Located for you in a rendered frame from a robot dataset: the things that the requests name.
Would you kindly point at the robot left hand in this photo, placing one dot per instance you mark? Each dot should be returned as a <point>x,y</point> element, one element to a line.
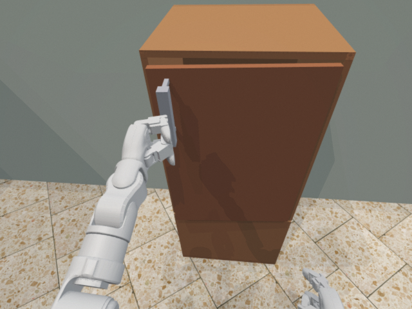
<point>138,146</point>

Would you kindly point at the left robot forearm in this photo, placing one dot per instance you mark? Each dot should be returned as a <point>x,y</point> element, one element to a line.
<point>101,256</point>

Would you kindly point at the cupboard door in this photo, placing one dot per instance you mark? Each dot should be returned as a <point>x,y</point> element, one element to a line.
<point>245,135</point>

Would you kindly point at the left robot upper arm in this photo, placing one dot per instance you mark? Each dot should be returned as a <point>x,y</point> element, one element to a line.
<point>81,300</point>

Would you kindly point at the robot right hand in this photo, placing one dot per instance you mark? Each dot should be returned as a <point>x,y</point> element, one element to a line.
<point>328,297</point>

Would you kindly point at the handle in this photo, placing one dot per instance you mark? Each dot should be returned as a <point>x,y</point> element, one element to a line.
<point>165,107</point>

